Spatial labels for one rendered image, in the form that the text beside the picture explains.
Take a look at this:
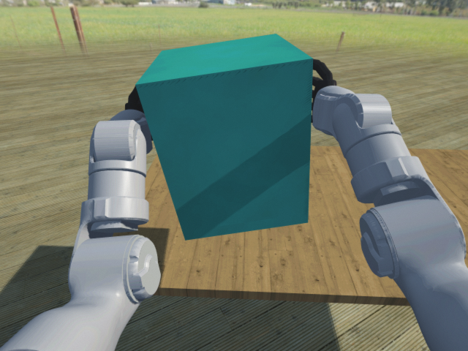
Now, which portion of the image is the left robot forearm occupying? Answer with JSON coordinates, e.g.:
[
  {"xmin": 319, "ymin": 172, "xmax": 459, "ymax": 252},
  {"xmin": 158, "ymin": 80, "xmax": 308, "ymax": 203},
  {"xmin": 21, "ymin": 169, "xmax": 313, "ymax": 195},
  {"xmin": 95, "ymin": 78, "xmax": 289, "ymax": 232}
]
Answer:
[{"xmin": 68, "ymin": 109, "xmax": 153, "ymax": 293}]

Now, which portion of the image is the robot left upper arm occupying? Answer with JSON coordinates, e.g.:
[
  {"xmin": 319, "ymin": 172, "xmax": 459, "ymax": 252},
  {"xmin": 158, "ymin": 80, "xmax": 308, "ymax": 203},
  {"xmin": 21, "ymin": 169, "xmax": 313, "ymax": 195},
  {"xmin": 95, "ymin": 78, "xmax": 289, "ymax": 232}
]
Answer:
[{"xmin": 0, "ymin": 235, "xmax": 161, "ymax": 351}]

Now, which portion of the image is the right robot forearm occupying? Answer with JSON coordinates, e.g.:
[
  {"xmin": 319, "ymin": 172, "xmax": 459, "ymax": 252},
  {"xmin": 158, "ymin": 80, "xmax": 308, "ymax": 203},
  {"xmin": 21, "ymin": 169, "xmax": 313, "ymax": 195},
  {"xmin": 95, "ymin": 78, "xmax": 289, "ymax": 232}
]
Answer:
[{"xmin": 312, "ymin": 86, "xmax": 467, "ymax": 259}]

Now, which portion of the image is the robot left hand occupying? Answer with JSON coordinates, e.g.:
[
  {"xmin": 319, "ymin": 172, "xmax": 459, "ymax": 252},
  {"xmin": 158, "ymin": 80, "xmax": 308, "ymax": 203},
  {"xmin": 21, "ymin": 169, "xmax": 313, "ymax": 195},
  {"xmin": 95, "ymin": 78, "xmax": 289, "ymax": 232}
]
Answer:
[{"xmin": 125, "ymin": 86, "xmax": 153, "ymax": 141}]

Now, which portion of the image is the carton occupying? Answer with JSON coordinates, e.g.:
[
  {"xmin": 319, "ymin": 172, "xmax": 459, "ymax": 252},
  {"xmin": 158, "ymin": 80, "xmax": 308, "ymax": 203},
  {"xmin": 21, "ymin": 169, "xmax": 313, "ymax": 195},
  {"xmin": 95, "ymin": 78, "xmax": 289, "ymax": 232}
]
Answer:
[{"xmin": 135, "ymin": 34, "xmax": 313, "ymax": 241}]

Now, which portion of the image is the table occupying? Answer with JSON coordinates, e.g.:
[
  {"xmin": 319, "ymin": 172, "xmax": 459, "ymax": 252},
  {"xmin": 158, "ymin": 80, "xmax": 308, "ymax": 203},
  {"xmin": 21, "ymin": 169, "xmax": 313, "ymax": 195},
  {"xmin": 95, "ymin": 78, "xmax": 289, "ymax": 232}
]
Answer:
[{"xmin": 113, "ymin": 146, "xmax": 468, "ymax": 306}]

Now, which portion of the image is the robot right hand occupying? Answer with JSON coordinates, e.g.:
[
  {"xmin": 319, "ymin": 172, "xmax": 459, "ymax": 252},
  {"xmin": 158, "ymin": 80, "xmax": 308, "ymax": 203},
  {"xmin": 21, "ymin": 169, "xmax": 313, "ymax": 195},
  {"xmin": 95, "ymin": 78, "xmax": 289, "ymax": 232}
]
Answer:
[{"xmin": 312, "ymin": 59, "xmax": 336, "ymax": 123}]

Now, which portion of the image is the robot right upper arm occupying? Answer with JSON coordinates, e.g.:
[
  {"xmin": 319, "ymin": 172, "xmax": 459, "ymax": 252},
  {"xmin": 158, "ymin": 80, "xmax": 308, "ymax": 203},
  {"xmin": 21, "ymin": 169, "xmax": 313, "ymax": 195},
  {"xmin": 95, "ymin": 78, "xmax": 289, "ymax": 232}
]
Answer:
[{"xmin": 360, "ymin": 195, "xmax": 468, "ymax": 351}]

